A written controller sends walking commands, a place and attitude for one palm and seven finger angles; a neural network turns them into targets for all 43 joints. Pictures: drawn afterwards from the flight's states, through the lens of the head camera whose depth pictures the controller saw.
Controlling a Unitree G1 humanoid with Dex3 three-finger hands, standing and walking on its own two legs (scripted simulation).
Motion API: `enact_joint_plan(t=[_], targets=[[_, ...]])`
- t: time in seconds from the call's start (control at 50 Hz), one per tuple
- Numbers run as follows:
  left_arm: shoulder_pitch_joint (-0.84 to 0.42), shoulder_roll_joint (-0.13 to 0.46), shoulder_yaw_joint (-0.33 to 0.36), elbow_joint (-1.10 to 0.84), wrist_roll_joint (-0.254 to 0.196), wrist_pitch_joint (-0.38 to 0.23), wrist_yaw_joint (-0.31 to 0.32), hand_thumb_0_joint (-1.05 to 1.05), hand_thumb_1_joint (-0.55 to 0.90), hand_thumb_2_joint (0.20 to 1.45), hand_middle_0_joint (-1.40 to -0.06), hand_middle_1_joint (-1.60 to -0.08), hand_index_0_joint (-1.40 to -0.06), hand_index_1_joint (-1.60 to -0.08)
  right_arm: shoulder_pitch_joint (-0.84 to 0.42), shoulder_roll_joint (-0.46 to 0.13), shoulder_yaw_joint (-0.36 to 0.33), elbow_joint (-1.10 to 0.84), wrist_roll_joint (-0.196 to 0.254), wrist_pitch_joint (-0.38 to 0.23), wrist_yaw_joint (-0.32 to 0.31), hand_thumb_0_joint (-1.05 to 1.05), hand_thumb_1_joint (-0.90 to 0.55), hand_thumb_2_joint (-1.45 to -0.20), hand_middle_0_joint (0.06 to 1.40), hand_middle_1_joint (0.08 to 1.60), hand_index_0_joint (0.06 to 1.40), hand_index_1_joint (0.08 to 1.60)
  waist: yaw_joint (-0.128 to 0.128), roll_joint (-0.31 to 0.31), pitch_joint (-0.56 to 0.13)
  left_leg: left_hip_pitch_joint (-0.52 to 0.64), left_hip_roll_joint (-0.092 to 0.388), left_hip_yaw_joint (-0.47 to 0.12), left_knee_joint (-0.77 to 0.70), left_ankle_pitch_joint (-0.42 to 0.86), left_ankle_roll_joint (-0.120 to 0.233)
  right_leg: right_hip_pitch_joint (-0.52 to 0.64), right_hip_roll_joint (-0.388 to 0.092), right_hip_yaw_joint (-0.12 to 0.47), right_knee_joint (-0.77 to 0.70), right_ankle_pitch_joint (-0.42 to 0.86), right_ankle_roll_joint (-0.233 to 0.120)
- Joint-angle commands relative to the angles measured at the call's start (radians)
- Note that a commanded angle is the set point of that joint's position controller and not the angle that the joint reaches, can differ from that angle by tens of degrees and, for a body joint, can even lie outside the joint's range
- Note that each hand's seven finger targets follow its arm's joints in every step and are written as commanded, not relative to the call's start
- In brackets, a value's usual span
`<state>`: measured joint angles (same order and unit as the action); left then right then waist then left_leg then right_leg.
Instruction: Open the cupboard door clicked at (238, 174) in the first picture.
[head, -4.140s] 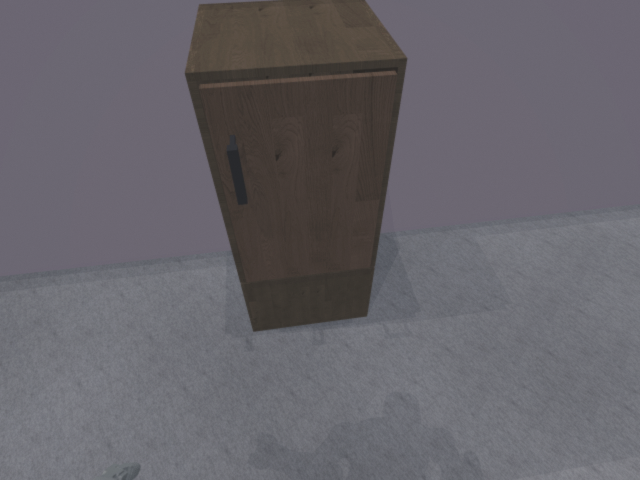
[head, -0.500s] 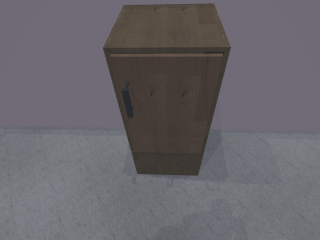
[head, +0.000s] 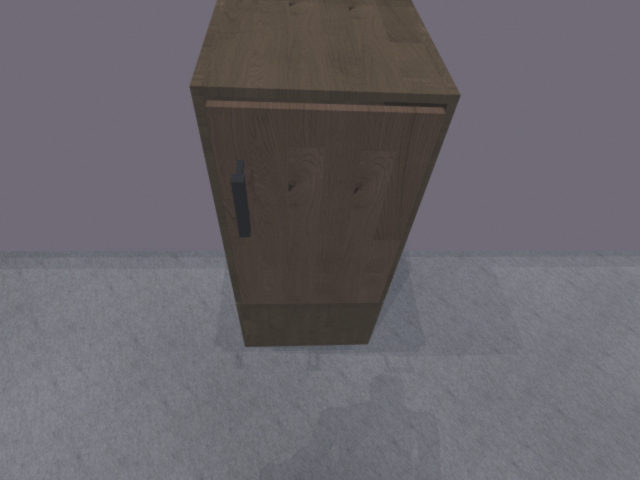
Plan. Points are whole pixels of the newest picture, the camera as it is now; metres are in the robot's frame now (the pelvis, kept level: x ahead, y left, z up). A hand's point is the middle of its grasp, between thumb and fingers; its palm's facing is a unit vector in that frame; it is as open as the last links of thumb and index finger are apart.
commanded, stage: come to a stop and stand still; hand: left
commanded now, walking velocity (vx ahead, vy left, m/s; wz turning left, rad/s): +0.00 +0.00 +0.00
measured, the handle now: (242, 199) +0.57 +0.16 -0.03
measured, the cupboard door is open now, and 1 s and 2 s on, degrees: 0 0 0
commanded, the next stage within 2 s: look again from close up in 0.46 s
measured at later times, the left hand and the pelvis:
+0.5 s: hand out of the picture +0.04 +0.15 -0.18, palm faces +0.08 -0.97 -0.21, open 7.2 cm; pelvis +0.02 -0.03 +0.00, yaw +1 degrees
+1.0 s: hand out of the picture -0.02 +0.20 -0.17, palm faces +0.06 -0.97 -0.24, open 7.4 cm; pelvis -0.05 +0.00 -0.01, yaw +2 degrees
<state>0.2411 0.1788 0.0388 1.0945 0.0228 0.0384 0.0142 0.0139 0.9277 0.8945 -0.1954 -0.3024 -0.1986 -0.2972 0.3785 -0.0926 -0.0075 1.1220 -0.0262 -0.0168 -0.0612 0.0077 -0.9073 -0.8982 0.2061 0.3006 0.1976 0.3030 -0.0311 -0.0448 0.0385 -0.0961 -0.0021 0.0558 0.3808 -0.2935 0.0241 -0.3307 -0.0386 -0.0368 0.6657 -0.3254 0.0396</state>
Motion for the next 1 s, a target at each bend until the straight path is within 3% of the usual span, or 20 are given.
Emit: enact_joint_plan(t=[0.0,0.02,0.04,0.06,0.08,0.1,0.12,0.16,0.2,0.26,0.44,0.52,0.54,0.56,0.58,0.62,0.68,0.74,0.82,0.98], targets=[[0.059,0.028,0.005,-0.027,-0.011,-0.043,0.0,0.0,0.9,0.9,-0.2,-0.3,-0.2,-0.3,0.069,-0.148,-0.033,0.001,0.01,-0.012,-0.005,0.0,-0.9,-0.9,0.2,0.3,0.2,0.3,0.035,0.135,-0.025,-0.048,0.187,-0.132,0.059,0.529,0.046,0.193,-0.015,-0.009,-0.306,0.248,-0.024],[0.102,0.06,0.008,-0.008,-0.012,-0.053,0.009,0.0,0.9,0.9,-0.2,-0.3,-0.2,-0.3,0.08,-0.116,-0.025,-0.002,0.017,-0.017,0.0,0.0,-0.9,-0.9,0.2,0.3,0.2,0.3,0.042,0.066,-0.08,-0.155,0.154,-0.098,0.097,0.379,0.007,0.354,-0.099,0.077,-0.284,0.447,-0.049],[0.114,0.092,0.008,0.006,-0.014,-0.058,0.017,0.0,0.9,0.9,-0.2,-0.3,-0.2,-0.3,0.067,-0.079,-0.014,-0.008,0.024,-0.016,0.007,0.0,-0.9,-0.9,0.2,0.3,0.2,0.3,0.041,-0.01,-0.098,-0.231,0.11,-0.057,0.082,0.153,-0.023,0.423,-0.196,0.141,-0.246,0.646,-0.091],[0.106,0.114,0.005,0.012,-0.016,-0.057,0.017,0.0,0.9,0.9,-0.2,-0.3,-0.2,-0.3,0.066,-0.07,-0.012,-0.005,0.023,-0.012,0.01,0.0,-0.9,-0.9,0.2,0.3,0.2,0.3,0.036,-0.032,-0.067,-0.249,0.079,-0.043,0.06,-0.004,-0.032,0.395,-0.243,0.14,-0.235,0.669,-0.123],[0.1,0.104,0.007,0.013,-0.016,-0.06,0.02,0.0,0.9,0.9,-0.2,-0.3,-0.2,-0.3,0.07,-0.068,-0.011,0.005,0.018,-0.004,0.008,0.0,-0.9,-0.9,0.2,0.3,0.2,0.3,0.035,-0.126,-0.094,-0.203,0.084,-0.032,0.069,0.006,-0.035,0.379,-0.219,0.139,-0.244,0.686,-0.138],[0.083,0.09,0.001,0.015,-0.019,-0.061,0.023,0.0,0.9,0.9,-0.2,-0.3,-0.2,-0.3,0.072,-0.08,-0.012,0.017,0.017,0.001,0.007,0.0,-0.9,-0.9,0.2,0.3,0.2,0.3,0.029,-0.167,-0.084,-0.16,0.091,-0.03,0.064,0.023,-0.036,0.339,-0.201,0.12,-0.262,0.675,-0.136],[0.064,0.076,-0.007,0.014,-0.02,-0.061,0.023,0.0,0.9,0.9,-0.2,-0.3,-0.2,-0.3,0.076,-0.08,-0.012,0.026,0.016,0.003,0.007,0.0,-0.9,-0.9,0.2,0.3,0.2,0.3,0.024,-0.156,-0.071,-0.132,0.094,-0.037,0.04,0.065,-0.036,0.307,-0.179,0.097,-0.269,0.65,-0.125],[0.038,0.051,-0.011,0.009,-0.023,-0.056,0.025,0.0,0.9,0.9,-0.2,-0.3,-0.2,-0.3,0.077,-0.079,-0.008,0.043,0.013,0.0,0.008,0.0,-0.9,-0.9,0.2,0.3,0.2,0.3,0.023,-0.064,-0.011,-0.112,0.108,-0.065,-0.019,0.227,-0.03,0.272,-0.117,0.048,-0.239,0.611,-0.096],[0.046,0.039,-0.011,0.008,-0.024,-0.054,0.027,0.0,0.9,0.9,-0.2,-0.3,-0.2,-0.3,0.064,-0.085,-0.008,0.05,0.011,-0.005,0.003,0.0,-0.9,-0.9,0.2,0.3,0.2,0.3,0.032,0.031,-0.012,-0.077,0.123,-0.07,-0.021,0.35,-0.026,0.266,-0.095,0.039,-0.229,0.58,-0.084],[0.045,0.047,-0.008,0.008,-0.021,-0.052,0.029,0.0,0.9,0.9,-0.2,-0.3,-0.2,-0.3,0.049,-0.085,-0.009,0.05,0.011,-0.002,0.002,0.0,-0.9,-0.9,0.2,0.3,0.2,0.3,0.032,0.085,-0.005,-0.061,0.127,-0.063,-0.02,0.359,-0.027,0.26,-0.089,0.042,-0.248,0.538,-0.081],[0.047,0.051,-0.011,0.013,-0.015,-0.053,0.026,0.0,0.9,0.9,-0.2,-0.3,-0.2,-0.3,0.002,-0.104,-0.011,0.026,0.012,0.007,0.002,0.0,-0.9,-0.9,0.2,0.3,0.2,0.3,0.027,0.024,0.014,-0.033,0.128,-0.062,-0.038,0.267,-0.024,0.232,-0.087,0.048,-0.296,0.487,-0.076],[0.062,0.058,-0.015,0.021,-0.017,-0.055,0.024,0.0,0.9,0.9,-0.2,-0.3,-0.2,-0.3,-0.015,-0.124,-0.005,0.019,0.013,0.006,0.004,0.0,-0.9,-0.9,0.2,0.3,0.2,0.3,0.03,0.03,0.023,-0.031,0.125,-0.062,-0.049,0.241,-0.024,0.225,-0.088,0.057,-0.313,0.45,-0.074],[0.1,0.219,-0.013,-0.069,0.007,-0.07,0.029,0.0,0.9,0.9,-0.2,-0.3,-0.2,-0.3,-0.07,-0.231,-0.025,-0.096,0.008,0.01,0.02,0.0,-0.9,-0.9,0.2,0.3,0.2,0.3,0.031,-0.11,0.149,-0.149,0.062,-0.089,0.039,0.232,-0.015,0.194,-0.046,0.056,-0.261,0.537,-0.069],[0.119,0.164,0.011,-0.061,-0.003,-0.078,0.028,0.0,0.9,0.9,-0.2,-0.3,-0.2,-0.3,-0.062,-0.243,-0.04,-0.134,0.007,-0.016,0.018,0.0,-0.9,-0.9,0.2,0.3,0.2,0.3,0.031,-0.014,-0.008,-0.144,0.078,-0.062,0.087,0.21,-0.013,0.254,-0.13,0.113,-0.189,0.641,-0.096],[0.089,0.181,0.021,-0.065,-0.002,-0.081,0.028,0.0,0.9,0.9,-0.2,-0.3,-0.2,-0.3,-0.053,-0.223,-0.047,-0.121,0.006,-0.019,0.011,0.0,-0.9,-0.9,0.2,0.3,0.2,0.3,0.017,0.076,-0.104,-0.125,0.067,-0.058,0.095,0.197,-0.007,0.309,-0.148,0.126,-0.17,0.723,-0.123],[0.097,0.159,0.013,-0.092,-0.006,-0.076,0.027,0.0,0.9,0.9,-0.2,-0.3,-0.2,-0.3,-0.045,-0.198,-0.043,-0.131,0.013,-0.013,0.009,0.0,-0.9,-0.9,0.2,0.3,0.2,0.3,0.018,0.08,-0.176,-0.105,0.058,-0.057,0.122,0.13,-0.004,0.314,-0.146,0.117,-0.192,0.605,-0.134],[0.067,0.148,0.011,-0.108,0.001,-0.06,0.023,0.0,0.9,0.9,-0.2,-0.3,-0.2,-0.3,-0.052,-0.196,-0.041,-0.152,0.01,0.003,0.015,0.0,-0.9,-0.9,0.2,0.3,0.2,0.3,0.009,-0.034,-0.043,-0.134,0.048,-0.054,0.142,0.048,0.007,0.158,-0.136,0.125,-0.286,0.248,-0.126],[0.045,0.131,0.002,-0.117,-0.002,-0.054,0.021,0.0,0.9,0.9,-0.2,-0.3,-0.2,-0.3,-0.052,-0.198,-0.032,-0.153,0.007,0.002,0.023,0.0,-0.9,-0.9,0.2,0.3,0.2,0.3,0.006,-0.001,0.033,-0.126,0.072,-0.079,0.078,0.072,0.016,0.07,-0.092,0.087,-0.287,0.091,-0.105],[0.048,0.15,0.0,-0.116,-0.004,-0.051,0.017,0.0,0.9,0.9,-0.2,-0.3,-0.2,-0.3,-0.091,-0.251,-0.031,-0.161,0.006,-0.006,0.029,0.0,-0.9,-0.9,0.2,0.3,0.2,0.3,0.032,0.1,0.088,-0.235,0.106,-0.139,-0.022,-0.014,0.027,0.104,-0.059,0.06,-0.265,0.065,-0.078],[0.05,0.157,-0.005,-0.107,-0.002,-0.049,0.013,0.0,0.9,0.9,-0.2,-0.3,-0.2,-0.3,-0.107,-0.28,-0.031,-0.161,0.005,-0.008,0.039,0.0,-0.9,-0.9,0.2,0.3,0.2,0.3,0.046,0.085,0.071,-0.288,0.12,-0.185,-0.127,-0.177,0.029,0.164,-0.057,0.034,-0.256,0.077,-0.054]])
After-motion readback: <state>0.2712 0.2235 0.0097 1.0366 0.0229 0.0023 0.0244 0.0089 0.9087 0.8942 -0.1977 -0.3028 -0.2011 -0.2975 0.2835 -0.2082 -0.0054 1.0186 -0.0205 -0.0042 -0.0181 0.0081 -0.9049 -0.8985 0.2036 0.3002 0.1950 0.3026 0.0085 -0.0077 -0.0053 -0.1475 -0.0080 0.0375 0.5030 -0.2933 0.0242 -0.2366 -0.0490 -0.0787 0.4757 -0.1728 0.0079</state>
